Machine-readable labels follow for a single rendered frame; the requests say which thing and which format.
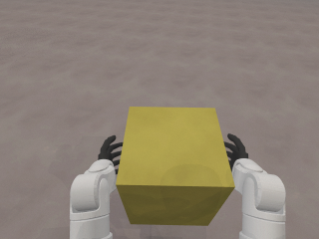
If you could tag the robot right hand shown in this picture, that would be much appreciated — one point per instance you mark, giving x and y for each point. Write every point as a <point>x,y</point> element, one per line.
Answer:
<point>238,150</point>

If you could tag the robot left forearm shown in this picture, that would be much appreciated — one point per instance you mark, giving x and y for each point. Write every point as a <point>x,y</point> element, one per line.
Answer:
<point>90,201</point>

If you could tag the robot left hand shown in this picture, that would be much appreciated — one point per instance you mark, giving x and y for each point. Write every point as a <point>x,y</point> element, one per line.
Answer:
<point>106,149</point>

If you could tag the carton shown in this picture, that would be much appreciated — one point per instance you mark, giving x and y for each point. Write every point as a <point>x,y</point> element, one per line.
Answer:
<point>174,168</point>

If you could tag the robot right forearm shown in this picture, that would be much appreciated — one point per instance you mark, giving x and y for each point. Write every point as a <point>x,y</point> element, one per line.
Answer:
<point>263,201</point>

